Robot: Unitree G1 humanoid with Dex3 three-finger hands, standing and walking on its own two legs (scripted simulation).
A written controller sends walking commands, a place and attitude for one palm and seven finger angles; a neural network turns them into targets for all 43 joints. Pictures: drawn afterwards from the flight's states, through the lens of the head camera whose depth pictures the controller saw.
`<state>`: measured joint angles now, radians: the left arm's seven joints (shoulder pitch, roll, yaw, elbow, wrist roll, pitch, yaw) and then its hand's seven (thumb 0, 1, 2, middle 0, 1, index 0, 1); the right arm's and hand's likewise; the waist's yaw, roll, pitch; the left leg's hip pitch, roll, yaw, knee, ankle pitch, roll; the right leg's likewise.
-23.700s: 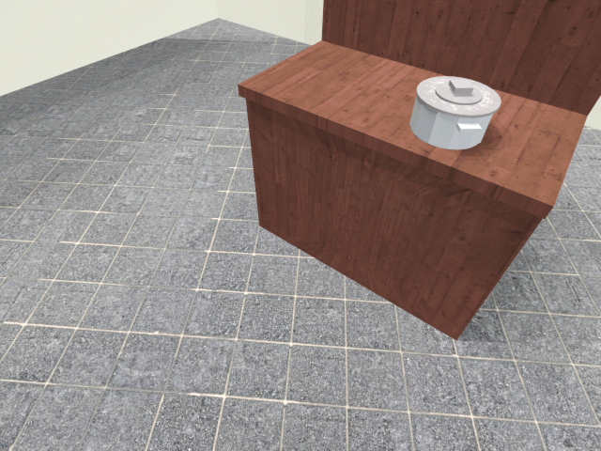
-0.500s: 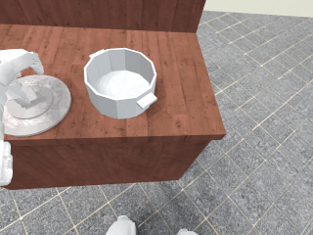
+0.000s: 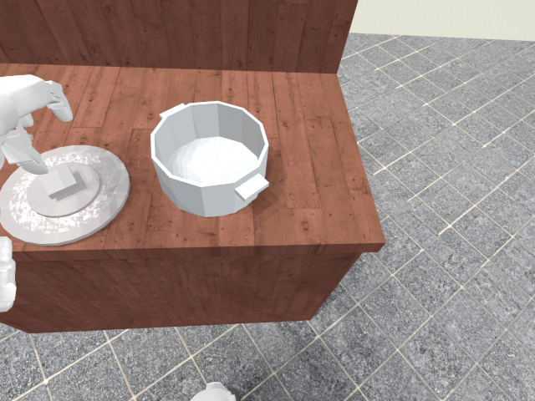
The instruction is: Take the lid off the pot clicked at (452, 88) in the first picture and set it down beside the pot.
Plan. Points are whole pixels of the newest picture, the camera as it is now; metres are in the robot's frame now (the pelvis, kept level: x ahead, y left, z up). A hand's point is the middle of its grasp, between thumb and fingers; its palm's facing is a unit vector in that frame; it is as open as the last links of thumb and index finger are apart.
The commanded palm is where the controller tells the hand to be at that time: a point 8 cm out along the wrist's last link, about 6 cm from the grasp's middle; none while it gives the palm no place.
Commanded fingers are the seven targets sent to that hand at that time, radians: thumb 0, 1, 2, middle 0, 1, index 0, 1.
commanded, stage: raise the empty hand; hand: left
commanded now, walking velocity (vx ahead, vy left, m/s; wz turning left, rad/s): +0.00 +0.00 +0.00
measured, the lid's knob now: (59, 182) +0.48 +0.34 -0.01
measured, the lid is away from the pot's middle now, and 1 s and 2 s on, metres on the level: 0.26 0.26 0.26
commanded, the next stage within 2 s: draw the hand back to the body in 0.42 s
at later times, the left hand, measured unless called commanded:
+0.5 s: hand (15, 118) +0.46 +0.32 +0.15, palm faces -0.42 -0.10 -0.90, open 11.1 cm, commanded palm +0.50 +0.31 +0.21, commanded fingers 0.00 -0.01 0.65 -0.35 -0.86 -0.35 -0.86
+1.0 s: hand (4, 153) +0.41 +0.32 +0.14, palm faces -0.38 -0.09 -0.92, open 11.0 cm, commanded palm +0.40 +0.31 +0.21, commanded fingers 0.00 -0.01 0.65 -0.35 -0.86 -0.35 -0.86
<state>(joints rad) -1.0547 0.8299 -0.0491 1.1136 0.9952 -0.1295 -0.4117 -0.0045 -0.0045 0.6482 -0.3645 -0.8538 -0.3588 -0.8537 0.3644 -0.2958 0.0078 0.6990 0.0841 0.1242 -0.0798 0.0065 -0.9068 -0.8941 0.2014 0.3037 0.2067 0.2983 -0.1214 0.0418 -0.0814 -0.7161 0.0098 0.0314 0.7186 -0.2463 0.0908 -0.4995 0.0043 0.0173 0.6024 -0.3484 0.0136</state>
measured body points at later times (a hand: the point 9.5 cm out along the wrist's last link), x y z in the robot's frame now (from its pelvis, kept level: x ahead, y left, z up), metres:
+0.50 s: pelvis +0.01 +0.00 +0.01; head +0.08 +0.02 +0.45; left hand +0.48 +0.32 +0.20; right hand +0.04 -0.29 -0.11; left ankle +0.06 +0.06 -0.71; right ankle -0.04 -0.18 -0.71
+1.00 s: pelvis +0.00 -0.01 +0.01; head +0.06 +0.00 +0.46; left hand +0.43 +0.32 +0.19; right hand +0.10 -0.28 -0.10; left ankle +0.06 +0.06 -0.71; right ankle -0.04 -0.18 -0.71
